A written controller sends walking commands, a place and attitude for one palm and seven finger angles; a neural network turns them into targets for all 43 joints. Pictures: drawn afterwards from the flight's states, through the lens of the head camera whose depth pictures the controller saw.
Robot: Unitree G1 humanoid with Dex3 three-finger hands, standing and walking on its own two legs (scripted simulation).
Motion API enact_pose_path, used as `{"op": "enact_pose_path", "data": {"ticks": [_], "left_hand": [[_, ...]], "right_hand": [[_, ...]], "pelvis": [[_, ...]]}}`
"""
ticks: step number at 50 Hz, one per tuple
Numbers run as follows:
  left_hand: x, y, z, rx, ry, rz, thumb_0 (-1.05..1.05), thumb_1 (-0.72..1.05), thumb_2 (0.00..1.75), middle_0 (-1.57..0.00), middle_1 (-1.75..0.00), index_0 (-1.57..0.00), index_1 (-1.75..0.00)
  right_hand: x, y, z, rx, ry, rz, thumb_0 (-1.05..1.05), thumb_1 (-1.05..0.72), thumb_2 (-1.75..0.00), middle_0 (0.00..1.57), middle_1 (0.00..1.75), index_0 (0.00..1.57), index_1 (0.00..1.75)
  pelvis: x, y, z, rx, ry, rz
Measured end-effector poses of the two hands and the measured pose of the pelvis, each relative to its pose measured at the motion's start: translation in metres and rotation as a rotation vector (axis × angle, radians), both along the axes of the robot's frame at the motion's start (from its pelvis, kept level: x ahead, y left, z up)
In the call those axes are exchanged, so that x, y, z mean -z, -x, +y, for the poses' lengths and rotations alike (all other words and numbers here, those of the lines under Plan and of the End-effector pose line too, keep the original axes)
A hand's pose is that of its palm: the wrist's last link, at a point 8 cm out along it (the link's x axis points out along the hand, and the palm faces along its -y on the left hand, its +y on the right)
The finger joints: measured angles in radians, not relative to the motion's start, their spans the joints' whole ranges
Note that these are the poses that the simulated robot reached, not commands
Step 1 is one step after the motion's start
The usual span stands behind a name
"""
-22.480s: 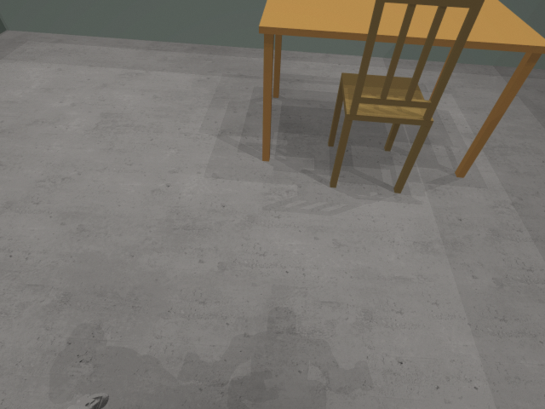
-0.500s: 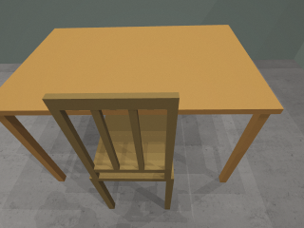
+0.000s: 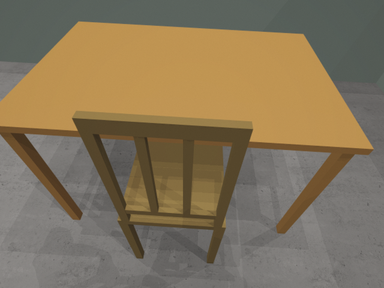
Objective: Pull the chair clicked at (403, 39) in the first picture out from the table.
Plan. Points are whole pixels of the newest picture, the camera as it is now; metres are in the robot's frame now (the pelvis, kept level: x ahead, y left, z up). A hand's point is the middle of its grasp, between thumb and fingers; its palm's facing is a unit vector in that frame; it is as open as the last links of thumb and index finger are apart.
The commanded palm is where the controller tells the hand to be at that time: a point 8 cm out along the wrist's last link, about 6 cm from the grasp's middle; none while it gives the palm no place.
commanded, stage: look again from close up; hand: left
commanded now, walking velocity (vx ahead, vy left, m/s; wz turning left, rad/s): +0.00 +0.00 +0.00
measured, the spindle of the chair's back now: (148, 179) +0.39 +0.14 -0.06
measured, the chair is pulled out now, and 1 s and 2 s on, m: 0.00 0.00 0.00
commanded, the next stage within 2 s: raise the hand toward the chair's back in 0.78 s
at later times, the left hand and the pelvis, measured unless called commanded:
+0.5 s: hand out of the picture -0.02 +0.18 -0.18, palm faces +0.02 -0.99 -0.16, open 7.3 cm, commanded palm none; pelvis -0.01 +0.02 +0.00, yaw +0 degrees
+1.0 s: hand out of the picture +0.07 +0.23 -0.11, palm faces +0.19 -0.95 -0.26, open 7.3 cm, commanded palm +0.08 +0.23 -0.07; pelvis -0.01 +0.02 +0.00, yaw +3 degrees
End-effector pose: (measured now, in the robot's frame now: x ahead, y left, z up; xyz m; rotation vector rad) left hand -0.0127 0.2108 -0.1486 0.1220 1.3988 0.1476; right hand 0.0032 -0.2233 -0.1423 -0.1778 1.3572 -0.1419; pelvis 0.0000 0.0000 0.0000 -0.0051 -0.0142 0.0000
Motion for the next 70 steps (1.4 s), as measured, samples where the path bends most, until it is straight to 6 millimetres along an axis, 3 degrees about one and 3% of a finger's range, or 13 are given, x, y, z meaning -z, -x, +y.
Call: {"op": "enact_pose_path", "data": {"ticks": [9,30,45,47,51,54,56,58,60,63,67,70], "left_hand": [[0.003,0.009,0.001,-0.001,0.023,0.016,0.01,0.91,0.90,-0.20,-0.30,-0.20,-0.30],[0.002,0.011,0.021,0.009,0.014,0.016,0.00,0.91,0.90,-0.20,-0.30,-0.20,-0.30],[0.004,0.019,0.020,0.010,0.022,0.039,0.00,0.91,0.90,-0.20,-0.30,-0.20,-0.30],[-0.011,0.000,0.035,-0.057,-0.026,-0.047,0.04,0.95,0.90,-0.20,-0.30,-0.20,-0.30],[-0.086,-0.084,0.063,-0.065,-0.148,-0.572,0.06,0.95,0.89,-0.20,-0.30,-0.20,-0.30],[-0.137,-0.144,0.053,-0.028,-0.120,-0.954,0.05,0.90,0.87,-0.19,-0.29,-0.19,-0.29],[-0.152,-0.172,0.036,-0.001,-0.038,-1.171,0.04,0.85,0.86,-0.18,-0.28,-0.18,-0.28],[-0.154,-0.184,0.015,0.028,0.084,-1.314,0.03,0.81,0.84,-0.18,-0.28,-0.18,-0.28],[-0.143,-0.182,-0.003,0.087,0.187,-1.398,0.02,0.76,0.82,-0.17,-0.27,-0.17,-0.27],[-0.107,-0.158,-0.012,0.166,0.212,-1.365,0.01,0.68,0.80,-0.17,-0.26,-0.17,-0.26],[-0.061,-0.110,0.006,0.088,0.117,-1.198,0.01,0.57,0.76,-0.17,-0.25,-0.17,-0.25],[-0.071,-0.083,0.030,-0.009,-0.027,-1.216,0.02,0.50,0.73,-0.17,-0.24,-0.17,-0.24]], "right_hand": [[-0.002,0.006,0.010,0.003,0.000,0.015,0.00,-0.92,-0.90,0.20,0.29,0.20,0.30],[-0.001,0.048,0.037,0.044,-0.021,0.094,0.00,-0.91,-0.90,0.20,0.30,0.20,0.30],[-0.002,0.049,0.041,0.050,-0.020,0.098,0.00,-0.91,-0.90,0.20,0.30,0.20,0.30],[-0.007,0.037,0.038,0.042,-0.016,-0.007,0.00,-0.91,-0.90,0.20,0.30,0.20,0.30],[-0.019,-0.005,0.019,-0.052,-0.005,-0.269,0.01,-0.92,-0.90,0.21,0.30,0.21,0.30],[-0.022,-0.046,0.000,-0.124,0.013,-0.448,0.01,-0.92,-0.90,0.21,0.30,0.21,0.30],[-0.025,-0.075,-0.012,-0.156,0.039,-0.561,0.01,-0.92,-0.90,0.21,0.30,0.21,0.30],[-0.033,-0.103,-0.022,-0.170,0.061,-0.657,0.01,-0.91,-0.90,0.21,0.30,0.21,0.30],[-0.044,-0.129,-0.029,-0.186,0.078,-0.748,0.01,-0.91,-0.90,0.20,0.30,0.21,0.30],[-0.058,-0.163,-0.035,-0.226,0.097,-0.849,0.01,-0.91,-0.90,0.20,0.30,0.20,0.30],[-0.059,-0.199,-0.030,-0.314,0.097,-0.902,0.01,-0.91,-0.90,0.20,0.29,0.20,0.30],[-0.046,-0.215,-0.017,-0.372,0.064,-0.900,0.01,-0.91,-0.90,0.20,0.29,0.20,0.30]], "pelvis": [[-0.001,0.002,0.007,-0.001,0.004,-0.004],[-0.001,0.010,0.023,0.003,0.004,0.001],[-0.001,0.011,0.028,-0.001,0.005,0.013],[0.001,0.012,0.025,-0.015,-0.005,0.021],[0.001,0.014,0.024,-0.071,-0.009,0.048],[0.011,0.022,0.022,-0.102,-0.016,0.064],[0.024,0.028,0.018,-0.101,-0.017,0.089],[0.035,0.031,0.014,-0.092,-0.006,0.120],[0.047,0.034,0.008,-0.081,-0.005,0.148],[0.066,0.038,-0.004,-0.069,-0.007,0.181],[0.085,0.041,-0.017,-0.085,0.004,0.221],[0.093,0.041,-0.025,-0.109,0.029,0.242]]}}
